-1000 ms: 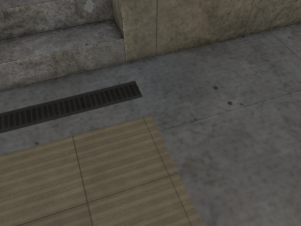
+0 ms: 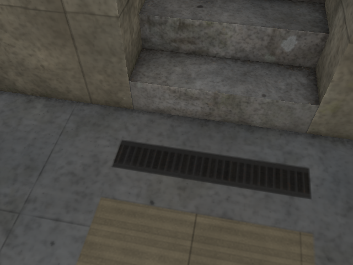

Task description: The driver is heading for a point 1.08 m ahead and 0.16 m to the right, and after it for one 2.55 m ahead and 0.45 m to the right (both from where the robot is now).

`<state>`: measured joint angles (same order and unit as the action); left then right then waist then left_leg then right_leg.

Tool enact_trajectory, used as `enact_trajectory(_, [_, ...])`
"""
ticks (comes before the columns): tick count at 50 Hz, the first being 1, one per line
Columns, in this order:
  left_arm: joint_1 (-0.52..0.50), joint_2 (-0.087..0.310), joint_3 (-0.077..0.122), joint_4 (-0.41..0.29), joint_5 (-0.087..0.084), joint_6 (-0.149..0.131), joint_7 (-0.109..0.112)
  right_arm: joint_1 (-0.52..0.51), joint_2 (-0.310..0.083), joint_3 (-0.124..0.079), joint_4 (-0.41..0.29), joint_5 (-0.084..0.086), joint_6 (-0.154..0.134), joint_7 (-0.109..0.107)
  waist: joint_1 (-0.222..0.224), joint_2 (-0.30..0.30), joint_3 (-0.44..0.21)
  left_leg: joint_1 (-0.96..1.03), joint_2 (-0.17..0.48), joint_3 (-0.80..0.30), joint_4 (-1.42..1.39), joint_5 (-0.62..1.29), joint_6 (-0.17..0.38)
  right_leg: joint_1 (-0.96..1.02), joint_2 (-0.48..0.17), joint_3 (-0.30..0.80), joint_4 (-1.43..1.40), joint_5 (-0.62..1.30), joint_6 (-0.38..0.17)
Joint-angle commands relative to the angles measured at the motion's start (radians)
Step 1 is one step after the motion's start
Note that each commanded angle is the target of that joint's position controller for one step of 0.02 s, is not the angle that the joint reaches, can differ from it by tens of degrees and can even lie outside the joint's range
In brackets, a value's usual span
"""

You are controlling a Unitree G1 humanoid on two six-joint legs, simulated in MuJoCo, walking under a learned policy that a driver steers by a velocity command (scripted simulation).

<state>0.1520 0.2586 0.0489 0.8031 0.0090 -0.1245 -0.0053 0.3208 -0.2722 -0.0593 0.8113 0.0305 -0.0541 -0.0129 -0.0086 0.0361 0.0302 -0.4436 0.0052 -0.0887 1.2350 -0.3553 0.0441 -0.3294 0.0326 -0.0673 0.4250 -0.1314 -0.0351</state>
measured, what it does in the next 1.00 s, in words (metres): walks ahead, turning right: left foot, then right foot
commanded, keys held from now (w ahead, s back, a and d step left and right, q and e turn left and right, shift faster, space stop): w+q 0.02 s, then w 0.16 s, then w+e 0.82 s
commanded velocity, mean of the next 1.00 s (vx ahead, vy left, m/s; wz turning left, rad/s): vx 0.50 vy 0.00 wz -0.20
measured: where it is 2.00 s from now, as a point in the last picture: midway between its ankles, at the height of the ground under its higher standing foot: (213, 157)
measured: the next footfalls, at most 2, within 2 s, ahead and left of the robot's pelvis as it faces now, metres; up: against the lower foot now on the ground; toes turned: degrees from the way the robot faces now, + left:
left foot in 0.36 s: +0.34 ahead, +0.18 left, +0.00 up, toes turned +5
right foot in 0.90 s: +0.61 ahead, -0.10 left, +0.00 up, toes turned -17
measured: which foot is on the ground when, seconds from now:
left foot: up 0.00-0.34, down 0.36-0.90, up 0.92-1.00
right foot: down 0.00-0.36, up 0.38-0.88, down 0.90-1.00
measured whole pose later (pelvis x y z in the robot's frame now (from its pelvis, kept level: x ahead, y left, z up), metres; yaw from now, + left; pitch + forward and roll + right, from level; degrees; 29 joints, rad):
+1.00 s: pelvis +0.51 -0.01 -0.01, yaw -18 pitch +2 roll +1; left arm 0.14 0.30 0.08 0.73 -0.02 -0.06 -0.04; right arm 0.25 -0.28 -0.05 0.81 0.02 -0.12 -0.02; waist -0.01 0.00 0.07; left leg -0.33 0.06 -0.01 1.24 -0.43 -0.03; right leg -0.44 0.07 -0.03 0.60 -0.19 -0.10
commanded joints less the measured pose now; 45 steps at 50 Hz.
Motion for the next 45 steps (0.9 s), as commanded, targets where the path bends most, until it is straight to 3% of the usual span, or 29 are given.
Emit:
enact_trajectory(1, [0.029,0.084,0.024,-0.020,0.000,-0.014,-0.005,0.033,-0.034,-0.015,-0.082,0.005,0.006,0.005,0.000,-0.111,-0.047,-0.178,0.124,-0.028,-0.004,0.056,-0.001,0.162,-0.285,0.262,-0.271,0.020,-0.169])
enact_trajectory(5, [0.084,0.134,0.041,0.027,-0.006,-0.022,-0.012,-0.051,-0.016,-0.002,-0.130,-0.014,0.009,0.003,0.006,-0.071,-0.014,-0.249,0.131,-0.039,-0.179,0.161,-0.011,0.167,-0.296,0.172,-0.318,0.120,-0.209])
enact_trajectory(9, [0.100,0.161,0.041,0.043,-0.021,-0.004,-0.010,-0.186,-0.014,0.012,-0.165,-0.018,-0.015,0.028,0.040,-0.072,0.007,-0.205,0.116,0.042,-0.451,0.347,-0.011,0.186,-0.252,0.057,-0.306,0.165,-0.175])
enact_trajectory(13, [0.195,0.191,0.040,0.081,-0.043,0.022,-0.013,-0.319,-0.028,0.015,-0.217,-0.008,-0.029,0.045,0.082,-0.096,0.040,-0.151,0.082,0.091,-0.610,0.292,-0.011,0.239,-0.282,0.102,-0.260,0.115,-0.159])
enact_trajectory(15, [0.200,0.209,0.042,0.091,-0.046,0.037,-0.010,-0.302,-0.063,0.003,-0.224,-0.006,-0.038,0.050,0.052,-0.119,0.030,-0.090,0.056,0.097,-0.680,0.232,0.005,0.279,-0.309,0.136,-0.203,0.132,-0.141])
enact_trajectory(16, [0.182,0.217,0.041,0.090,-0.047,0.043,-0.008,-0.236,-0.084,-0.010,-0.207,-0.010,-0.043,0.048,0.001,-0.124,-0.002,0.022,0.029,0.117,-0.729,0.241,0.018,0.269,-0.297,0.128,-0.129,0.213,-0.121])
enact_trajectory(17, [0.184,0.194,0.032,0.091,-0.043,0.045,-0.007,-0.099,-0.133,-0.038,-0.164,-0.016,-0.044,0.040,-0.064,-0.106,-0.086,0.226,0.004,0.128,-0.749,0.248,0.041,0.227,-0.245,0.090,0.039,0.333,-0.093])
enact_trajectory(18, [0.172,0.133,0.007,0.067,-0.023,0.039,-0.007,0.087,-0.211,-0.067,-0.131,-0.031,-0.041,0.025,-0.147,-0.032,-0.232,0.514,0.154,-0.022,-0.727,0.257,0.099,0.054,-0.182,0.035,0.332,0.191,-0.045])
enact_trajectory(19, [0.277,-0.002,-0.031,0.040,-0.017,0.021,-0.011,0.156,-0.314,-0.084,-0.126,-0.050,-0.032,0.015,-0.095,0.246,-0.365,0.829,0.429,-0.459,-0.811,0.185,0.239,-0.327,-0.026,0.023,0.708,-0.372,0.019])
enact_trajectory(20, [0.263,0.088,-0.008,0.060,-0.049,0.007,-0.010,0.180,-0.224,-0.064,-0.120,-0.049,-0.036,0.020,-0.127,0.177,-0.406,0.792,0.445,-0.604,-0.906,0.089,0.265,-0.418,-0.035,0.179,0.871,-0.445,0.014])
enact_trajectory(21, [0.193,0.144,0.012,0.037,-0.072,0.007,-0.008,0.118,-0.166,-0.045,-0.121,-0.040,-0.042,0.023,-0.109,0.137,-0.260,0.689,0.410,-0.443,-0.913,0.115,0.221,-0.484,-0.081,0.183,0.908,-0.369,0.001])
enact_trajectory(23, [0.127,0.130,0.019,0.027,-0.046,0.025,0.003,-0.026,-0.080,-0.020,-0.125,-0.031,-0.050,0.031,-0.046,0.081,-0.128,0.462,0.320,-0.213,-0.972,0.209,0.170,-0.428,-0.152,0.160,0.823,-0.213,0.006])
enact_trajectory(25, [0.156,0.094,0.022,0.033,-0.044,0.056,0.000,-0.080,-0.052,-0.018,-0.113,-0.040,-0.065,0.033,0.005,0.088,-0.080,0.339,0.280,-0.087,-1.045,0.273,0.149,-0.328,-0.174,0.166,0.774,-0.133,0.012])
enact_trajectory(27, [0.147,0.060,0.020,0.021,-0.044,0.075,-0.003,-0.081,-0.066,-0.027,-0.091,-0.043,-0.077,0.026,0.023,0.049,-0.047,0.310,0.279,-0.001,-1.080,0.374,0.154,-0.337,-0.172,0.172,0.743,-0.085,0.018])
enact_trajectory(30, [0.084,0.047,0.021,-0.011,-0.036,0.085,-0.006,-0.053,-0.086,-0.038,-0.058,-0.048,-0.076,0.008,0.018,0.023,-0.007,0.335,0.277,0.098,-1.098,0.422,0.149,-0.406,-0.164,0.188,0.627,0.025,0.025])
enact_trajectory(34, [-0.045,0.030,0.011,-0.058,-0.027,0.080,-0.032,-0.032,-0.124,-0.049,-0.034,-0.041,-0.066,-0.006,-0.020,0.015,0.035,0.354,0.268,0.211,-1.112,0.399,0.124,-0.386,-0.151,0.121,0.403,0.182,0.017])
enact_trajectory(37, [-0.141,0.031,0.007,-0.105,-0.028,0.079,-0.049,0.007,-0.147,-0.058,-0.012,-0.030,-0.053,-0.012,-0.055,0.006,0.069,0.424,0.288,0.256,-1.096,0.402,0.112,-0.396,-0.146,0.072,0.308,0.161,-0.004])
enact_trajectory(40, [-0.215,0.044,0.005,-0.157,-0.027,0.080,-0.065,0.024,-0.178,-0.066,0.005,-0.014,-0.036,-0.017,-0.060,0.018,0.084,0.516,0.328,0.270,-1.036,0.501,0.090,-0.401,-0.127,0.026,0.241,0.032,-0.040])
enact_trajectory(42, [-0.184,0.077,0.020,-0.169,-0.032,0.080,-0.068,0.011,-0.205,-0.070,0.005,-0.015,-0.022,-0.027,-0.020,0.052,0.031,0.556,0.320,0.306,-0.906,0.824,0.058,-0.295,-0.067,-0.040,0.218,-0.069,-0.074])
enact_trajectory(43, [-0.101,0.103,0.036,-0.154,-0.038,0.081,-0.065,0.009,-0.217,-0.072,0.003,-0.013,-0.012,-0.030,0.027,0.068,-0.027,0.552,0.308,0.323,-0.776,0.984,0.044,-0.180,-0.018,-0.073,0.209,-0.098,-0.094])
enact_trajectory(44, [0.050,0.153,0.065,-0.116,-0.042,0.080,-0.057,0.002,-0.217,-0.069,-0.002,-0.009,-0.003,-0.033,0.111,0.057,-0.108,0.491,0.271,0.353,-0.571,1.027,0.015,0.034,0.036,-0.085,0.145,-0.052,-0.128])
enact_trajectory(45, [0.221,0.233,0.103,-0.068,-0.038,0.090,-0.033,0.011,-0.196,-0.056,-0.023,-0.022,-0.011,-0.035,0.183,-0.013,-0.207,0.250,0.232,0.347,-0.282,0.787,-0.033,0.359,-0.011,0.056,0.142,-0.039,-0.176])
